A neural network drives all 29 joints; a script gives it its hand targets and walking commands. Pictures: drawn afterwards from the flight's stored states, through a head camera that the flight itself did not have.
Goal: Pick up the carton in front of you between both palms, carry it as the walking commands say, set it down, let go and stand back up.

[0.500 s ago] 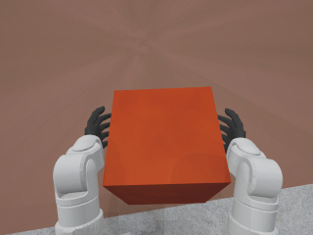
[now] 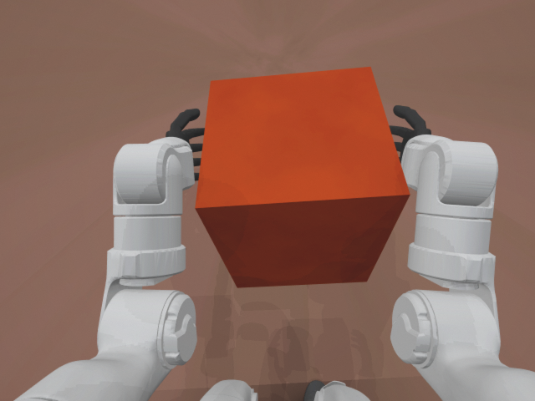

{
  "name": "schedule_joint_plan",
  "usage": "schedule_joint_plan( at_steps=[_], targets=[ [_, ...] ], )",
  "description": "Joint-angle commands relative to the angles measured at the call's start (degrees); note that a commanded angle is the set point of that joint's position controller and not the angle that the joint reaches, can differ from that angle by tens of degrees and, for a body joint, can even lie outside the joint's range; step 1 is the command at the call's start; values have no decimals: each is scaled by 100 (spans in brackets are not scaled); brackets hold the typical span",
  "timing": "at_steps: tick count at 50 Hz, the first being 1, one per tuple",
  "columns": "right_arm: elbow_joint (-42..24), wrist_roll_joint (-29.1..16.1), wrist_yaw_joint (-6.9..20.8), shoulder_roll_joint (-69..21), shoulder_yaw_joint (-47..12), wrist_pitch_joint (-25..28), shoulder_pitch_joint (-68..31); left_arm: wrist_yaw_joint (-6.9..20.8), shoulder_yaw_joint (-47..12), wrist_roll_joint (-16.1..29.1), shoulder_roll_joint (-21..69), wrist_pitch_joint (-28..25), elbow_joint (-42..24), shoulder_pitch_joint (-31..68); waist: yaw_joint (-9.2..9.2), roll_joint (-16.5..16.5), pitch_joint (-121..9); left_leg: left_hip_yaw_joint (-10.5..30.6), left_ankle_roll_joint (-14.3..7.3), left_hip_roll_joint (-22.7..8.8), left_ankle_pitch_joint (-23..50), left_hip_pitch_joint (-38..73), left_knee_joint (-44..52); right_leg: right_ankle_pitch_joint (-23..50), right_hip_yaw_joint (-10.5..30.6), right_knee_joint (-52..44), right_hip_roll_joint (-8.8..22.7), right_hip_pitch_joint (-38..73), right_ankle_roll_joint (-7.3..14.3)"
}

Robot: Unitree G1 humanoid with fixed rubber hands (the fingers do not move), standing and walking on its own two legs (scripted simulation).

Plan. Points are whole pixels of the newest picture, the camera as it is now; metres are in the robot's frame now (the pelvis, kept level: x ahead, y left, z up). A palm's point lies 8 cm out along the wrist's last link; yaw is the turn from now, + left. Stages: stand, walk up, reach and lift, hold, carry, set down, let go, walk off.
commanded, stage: carry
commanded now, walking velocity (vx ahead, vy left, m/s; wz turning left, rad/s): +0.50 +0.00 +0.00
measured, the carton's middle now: (295, 190) +0.39 +0.01 +0.06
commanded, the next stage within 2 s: none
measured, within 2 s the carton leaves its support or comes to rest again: neither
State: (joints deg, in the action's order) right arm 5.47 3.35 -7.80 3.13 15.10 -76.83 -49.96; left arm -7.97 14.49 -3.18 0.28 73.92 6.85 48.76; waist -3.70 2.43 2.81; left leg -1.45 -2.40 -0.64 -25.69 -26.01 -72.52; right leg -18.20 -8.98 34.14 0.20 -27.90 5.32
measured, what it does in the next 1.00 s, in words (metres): climbs: left foot 0.04 m higher, then right foot 0.03 m higher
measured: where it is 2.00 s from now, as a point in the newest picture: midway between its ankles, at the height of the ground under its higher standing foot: (313, 118)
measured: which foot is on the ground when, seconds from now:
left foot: up 0.00-0.26, down 0.28-0.68, up 0.70-1.00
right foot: down 0.00-0.30, up 0.32-0.62, down 0.64-1.00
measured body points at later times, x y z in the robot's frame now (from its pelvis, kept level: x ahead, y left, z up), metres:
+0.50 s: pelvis +0.33 +0.03 +0.05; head +0.43 +0.01 +0.49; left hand +0.75 +0.12 +0.18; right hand +0.71 -0.18 +0.18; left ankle +0.32 +0.11 -0.69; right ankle +0.33 -0.09 -0.59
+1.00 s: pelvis +0.64 -0.03 +0.09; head +0.69 -0.03 +0.53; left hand +1.03 +0.16 +0.26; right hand +1.06 -0.14 +0.26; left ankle +0.76 +0.10 -0.59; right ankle +0.58 -0.10 -0.65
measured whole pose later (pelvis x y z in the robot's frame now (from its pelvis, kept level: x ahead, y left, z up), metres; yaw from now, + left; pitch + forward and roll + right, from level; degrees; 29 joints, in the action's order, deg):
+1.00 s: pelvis +0.64 -0.03 +0.09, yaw +0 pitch +5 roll +1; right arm 1.4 6.7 -8.3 -0.8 19.3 -77.0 -51.6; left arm -8.2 17.3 -1.2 0.0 73.8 5.0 50.9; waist -6.6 -0.8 0.1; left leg -3.3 -2.6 -1.2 -20.3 -42.2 -52.3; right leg -26.8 -4.3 24.2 -1.3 -10.8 2.9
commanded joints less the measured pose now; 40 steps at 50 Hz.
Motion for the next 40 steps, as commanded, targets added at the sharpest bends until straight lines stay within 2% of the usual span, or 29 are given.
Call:
schedule_joint_plan(
  at_steps=[1, 5, 8, 9, 10, 11, 12, 13, 14, 15, 16, 17, 18, 19, 20, 23, 26, 27, 28, 29, 30, 31, 32, 33, 34, 35, 37, 38, 40],
  targets=[
    [-1086, -2240, 897, -6301, -3254, 366, -4500, 1337, -3392, 2920, 6222, -66, -1568, 4901, -95, -982, -3624, 44, -76, -136, 196, -2017, -121, 2854, 2056, -768, 1567, 4458, 665],
    [-1408, -1807, 744, -5984, -3292, 424, -3833, 1256, -3478, 2726, 5931, -58, -1940, 4338, -253, -993, -3682, -188, -74, -83, 75, -2622, 627, 3568, 1686, -648, 1477, 5100, 783],
    [-1617, -1632, 783, -5746, -3509, 385, -3689, 1248, -3709, 2541, 5668, -19, -2194, 4211, -210, -909, -3286, -492, -52, 30, 807, -1803, 2253, 3638, 1139, -695, 1173, 4375, 646],
    [-1579, -1561, 816, -5643, -3524, 356, -3552, 1267, -3803, 2517, 5610, 6, -2121, 4086, -154, -921, -3151, -755, -69, 189, 1103, -1261, 2900, 4031, 844, -630, 1010, 4065, 502],
    [-1422, -1490, 854, -5532, -3542, 316, -3334, 1291, -3833, 2450, 5494, 21, -1926, 3906, -1, -1066, -3189, -1072, -124, 434, 1161, -444, 3431, 4988, 533, -332, 929, 3775, 357],
    [-1284, -1466, 898, -5496, -3563, 305, -3144, 1333, -3899, 2427, 5439, 32, -1815, 3801, 423, -1074, -3479, -1379, -211, 740, 1299, 831, 3809, 5779, 209, 555, 858, 3344, 185],
    [-1099, -1430, 984, -5425, -3545, 282, -2960, 1364, -3977, 2353, 5410, 58, -1578, 3672, 1078, -798, -3855, -959, -433, 352, 1632, 2563, 4140, 4867, 150, 1850, 779, 2198, -101],
    [-1007, -1547, 1046, -5329, -3600, 295, -3022, 1407, -4013, 2372, 5462, 61, -1510, 3670, 1174, 648, -4358, 1454, -1024, -1080, 2914, 4344, 4133, 1849, 477, 3158, 303, 484, -417],
    [-964, -1647, 1093, -5418, -3673, 309, -3070, 1453, -3998, 2352, 5469, 94, -1399, 3677, 1065, 1721, -4477, 3590, -1839, -2057, 4285, 5151, 4471, -1502, 703, 4756, -596, -1066, -534],
    [-1114, -1833, 1152, -5666, -3841, 330, -3150, 1445, -3907, 2378, 5611, 82, -1358, 3680, 995, 1111, -4575, 3482, -2040, -1726, 4530, 5505, 4169, -1351, 1206, 5453, -411, -1689, -314],
    [-1485, -2139, 1211, -5982, -4153, 357, -3521, 1420, -3754, 2310, 5615, 36, -1524, 3768, 1026, 571, -4108, 2987, -1825, -1552, 5037, 5289, 4001, -1317, 1256, 5625, -227, -2202, -277],
    [-1714, -2376, 1270, -6225, -4280, 356, -3964, 1357, -3650, 2133, 5600, 18, -1344, 3750, 1060, 71, -3817, 2415, -1472, -1549, 4773, 5061, 4064, -1168, 1231, 5298, -64, -2517, -248],
    [-1904, -2671, 1312, -6424, -4362, 375, -4420, 1291, -3594, 2053, 5590, -20, -1465, 3858, 1020, -8, -3582, 2259, -1289, -1516, 4291, 4851, 4223, -1084, 1203, 4990, 75, -2611, -237],
    [-1966, -2858, 1349, -6552, -4445, 391, -4572, 1223, -3559, 1911, 5540, -32, -1539, 3786, 928, 63, -3506, 2113, -1112, -1451, 3716, 4535, 4375, -944, 1148, 4664, 164, -2444, -221],
    [-1999, -2984, 1363, -6583, -4459, 408, -4570, 1165, -3541, 1840, 5450, -26, -1598, 3789, 908, 129, -3466, 2045, -1028, -1381, 3653, 4439, 4442, -828, 1100, 4231, 169, -2327, -208],
    [-2040, -3163, 1387, -6427, -4384, 385, -4522, 1037, -3509, 1580, 5198, -37, -1509, 3502, 918, 307, -3259, 1665, -1092, -1355, 3522, 4109, 4782, -733, 792, 2916, 138, -2067, -313],
    [-1699, -3141, 1395, -6177, -4206, 257, -4417, 980, -3370, 1398, 4925, 60, -1135, 3262, 792, 493, -2982, 754, -838, -973, 3866, 3148, 4902, 105, 316, 1022, -70, -836, -358],
    [-1463, -3087, 1404, -6107, -4145, 214, -4311, 999, -3322, 1354, 4888, 101, -952, 3169, 677, 627, -2960, 466, -694, -926, 3939, 2693, 4857, 346, 159, 496, -148, -81, -341],
    [-1160, -3020, 1423, -6033, -4068, 175, -4159, 1024, -3292, 1320, 4882, 139, -698, 3098, 445, 753, -3064, 296, -634, -960, 4520, 2427, 4556, 397, -138, 318, -356, 667, -310],
    [-844, -2927, 1446, -5993, -3980, 136, -4012, 1073, -3270, 1310, 4921, 165, -480, 3096, 105, 649, -3273, -120, -467, -911, 5140, 2175, 3807, 669, -377, -66, -495, 1616, -233],
    [-659, -2859, 1461, -5978, -3885, 117, -4019, 1127, -3186, 1367, 4941, 187, -225, 3048, -183, 301, -3534, -401, -219, -656, 4781, 1515, 2793, 608, -192, -229, -391, 2830, -125],
    [-525, -2754, 1465, -5932, -3743, 100, -4078, 1190, -3178, 1456, 4997, 184, -129, 3046, -360, -594, -3933, -204, 27, -323, 2993, 259, 1549, 51, 1671, -436, 616, 4170, 295],
    [-450, -2662, 1481, -6040, -3647, 86, -4052, 1244, -3222, 1668, 5154, 174, -98, 3273, -148, -2053, -4007, -66, 159, 485, -326, -1096, 155, 925, 4242, -1106, 1877, 4758, 938],
    [-404, -2600, 1455, -6159, -3577, 78, -4212, 1329, -3347, 1874, 5459, 165, -224, 3511, -99, -1758, -3859, 329, -18, 414, -494, -1774, -895, 1108, 4583, -1122, 1960, 4831, 1244],
    [-495, -2614, 1434, -6321, -3500, 92, -4377, 1390, -3496, 2123, 5731, 132, -457, 3873, -198, -1132, -3463, 442, -91, 249, -363, -1996, -1226, 1857, 4091, -888, 1666, 4347, 1129],
    [-451, -2444, 1369, -6311, -3379, 115, -4441, 1429, -3602, 2401, 5967, 134, -661, 4332, -147, -712, -3246, 476, -101, 92, -176, -2106, -1046, 2192, 3574, -807, 1598, 4015, 939],
    [-497, -2110, 1170, -6201, -3094, 160, -4309, 1497, -3728, 2883, 6386, 114, -1041, 5020, -20, -574, -3225, 455, -96, -101, 202, -1917, -591, 1893, 2855, -867, 1437, 3706, 659],
    [-518, -1949, 1083, -6113, -2955, 181, -4147, 1522, -3729, 3050, 6493, 110, -1130, 5129, -31, -601, -3228, 350, -98, -97, 228, -1875, -264, 1704, 2715, -941, 1385, 3621, 561],
    [-486, -1736, 942, -5931, -2864, 209, -4047, 1537, -3602, 3118, 6487, 109, -1014, 5019, -73, -847, -3191, 110, -59, -12, 209, -1962, 178, 1585, 2650, -1061, 1339, 3659, 645]
  ],
)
